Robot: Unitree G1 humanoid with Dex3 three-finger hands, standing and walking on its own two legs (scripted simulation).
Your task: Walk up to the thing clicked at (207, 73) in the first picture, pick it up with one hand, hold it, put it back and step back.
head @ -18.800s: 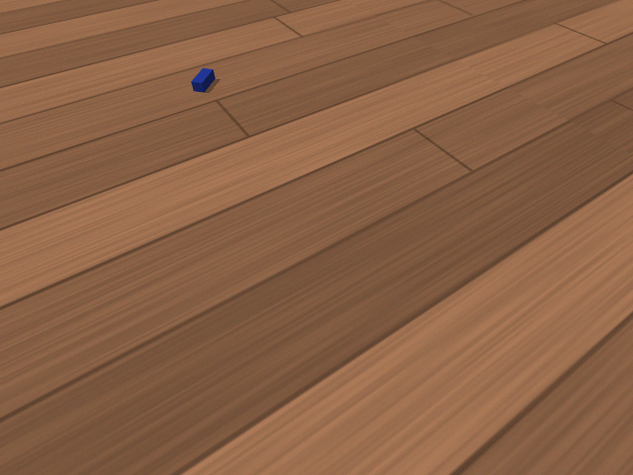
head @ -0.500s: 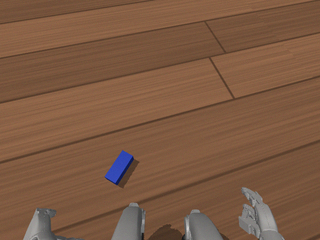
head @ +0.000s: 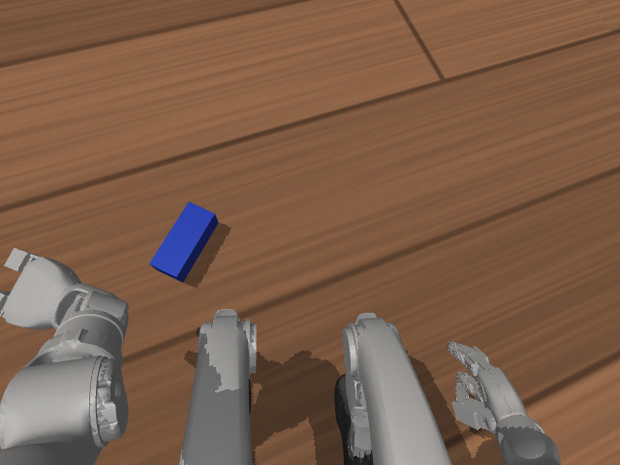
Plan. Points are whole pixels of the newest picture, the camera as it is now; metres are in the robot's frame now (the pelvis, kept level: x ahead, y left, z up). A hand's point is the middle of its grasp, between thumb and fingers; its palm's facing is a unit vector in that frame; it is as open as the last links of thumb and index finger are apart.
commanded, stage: rise first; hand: left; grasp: from above
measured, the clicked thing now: (185, 242) +0.51 +0.27 -0.47
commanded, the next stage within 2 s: approach in 1.12 s
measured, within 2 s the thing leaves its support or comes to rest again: neither
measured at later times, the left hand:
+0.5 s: hand (119, 260) +0.40 +0.32 -0.25, palm faces -0.10 -0.45 -0.89, open 13.8 cm
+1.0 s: hand (134, 253) +0.43 +0.32 -0.31, palm faces -0.04 -0.45 -0.89, open 13.9 cm
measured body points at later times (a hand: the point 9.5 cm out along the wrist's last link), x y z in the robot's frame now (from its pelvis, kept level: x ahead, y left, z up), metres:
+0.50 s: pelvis -0.02 +0.01 -0.12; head +0.20 +0.02 +0.27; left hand +0.41 +0.34 -0.20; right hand +0.01 -0.26 -0.26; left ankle +0.09 +0.14 -0.47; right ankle +0.07 -0.12 -0.46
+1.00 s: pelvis -0.01 +0.00 -0.16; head +0.24 +0.02 +0.21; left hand +0.43 +0.34 -0.26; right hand +0.00 -0.27 -0.28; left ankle +0.09 +0.14 -0.46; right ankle +0.07 -0.12 -0.46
